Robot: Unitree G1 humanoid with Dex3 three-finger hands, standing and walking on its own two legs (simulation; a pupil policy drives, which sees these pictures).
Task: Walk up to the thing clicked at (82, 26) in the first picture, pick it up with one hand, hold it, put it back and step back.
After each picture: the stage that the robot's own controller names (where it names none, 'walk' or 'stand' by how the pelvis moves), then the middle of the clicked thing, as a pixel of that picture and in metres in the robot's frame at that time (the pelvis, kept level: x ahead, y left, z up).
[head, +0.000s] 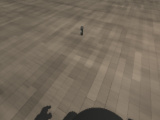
stand; (81, 31) +2.07 +0.29 -0.66
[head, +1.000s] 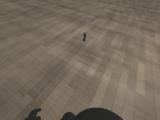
walk; (84, 36) +1.95 +0.13 -0.65
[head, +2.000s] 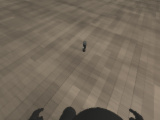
walk; (84, 46) +1.34 +0.13 -0.64
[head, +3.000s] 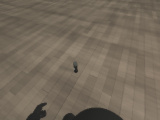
walk; (75, 67) +0.84 +0.22 -0.63
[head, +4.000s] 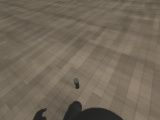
walk; (76, 83) +0.53 +0.24 -0.64
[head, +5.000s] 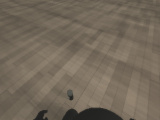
stand; (70, 95) +0.36 +0.22 -0.64
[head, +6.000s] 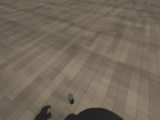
stand; (71, 99) +0.34 +0.21 -0.66
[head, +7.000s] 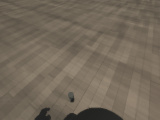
stand; (71, 97) +0.35 +0.20 -0.66
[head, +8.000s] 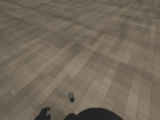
stand; (71, 97) +0.35 +0.21 -0.66
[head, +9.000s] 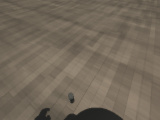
stand; (71, 98) +0.34 +0.21 -0.66
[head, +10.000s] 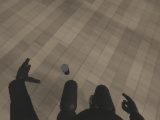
go down; (65, 70) +0.40 +0.22 -0.42
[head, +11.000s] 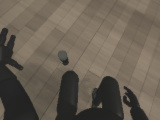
go down; (64, 59) +0.43 +0.25 -0.28
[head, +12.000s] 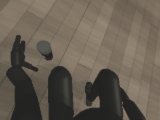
close in; (46, 52) +0.41 +0.28 -0.18
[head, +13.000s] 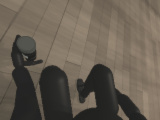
close; (29, 51) +0.41 +0.30 -0.16
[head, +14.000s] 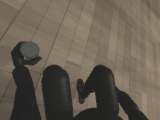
lift; (31, 53) +0.38 +0.30 -0.16
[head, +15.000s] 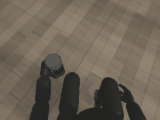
lift; (57, 67) +0.32 +0.23 -0.02
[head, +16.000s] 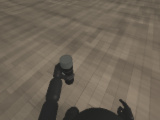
hold; (67, 71) +0.32 +0.16 +0.06
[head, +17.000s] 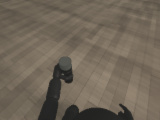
hold; (67, 72) +0.33 +0.17 +0.02
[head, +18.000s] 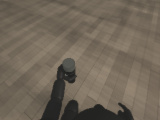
crouch; (70, 72) +0.33 +0.15 -0.01
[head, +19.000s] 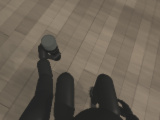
crouch; (53, 50) +0.45 +0.23 -0.07
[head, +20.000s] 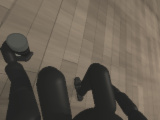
lower; (22, 50) +0.42 +0.31 -0.17
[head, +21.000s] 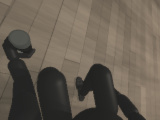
lower; (24, 46) +0.42 +0.31 -0.16
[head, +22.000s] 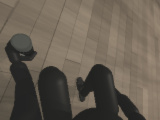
lower; (26, 49) +0.41 +0.31 -0.16
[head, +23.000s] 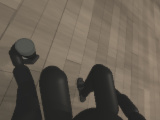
lower; (28, 53) +0.39 +0.30 -0.16
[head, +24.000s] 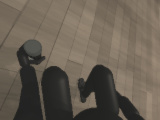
open; (35, 54) +0.39 +0.28 -0.16
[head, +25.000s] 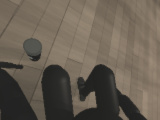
rise; (34, 52) +0.38 +0.28 -0.16
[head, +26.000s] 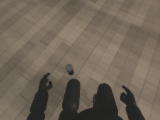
walk; (70, 70) +0.41 +0.21 -0.41
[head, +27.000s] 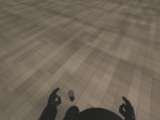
stand; (71, 96) +0.35 +0.19 -0.60
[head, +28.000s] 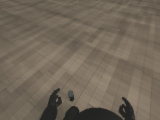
stand; (71, 96) +0.35 +0.19 -0.60
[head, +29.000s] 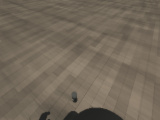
stand; (74, 97) +0.37 +0.17 -0.65
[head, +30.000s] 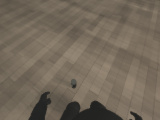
walk; (73, 84) +0.41 +0.15 -0.64
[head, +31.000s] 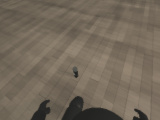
walk; (75, 72) +0.63 +0.24 -0.63
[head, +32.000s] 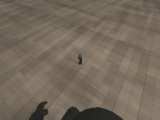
stand; (80, 59) +0.97 +0.18 -0.63
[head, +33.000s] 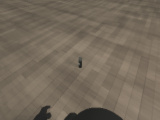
stand; (80, 62) +0.98 +0.18 -0.66
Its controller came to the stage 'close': yes
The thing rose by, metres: 0.68
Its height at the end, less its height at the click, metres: +0.00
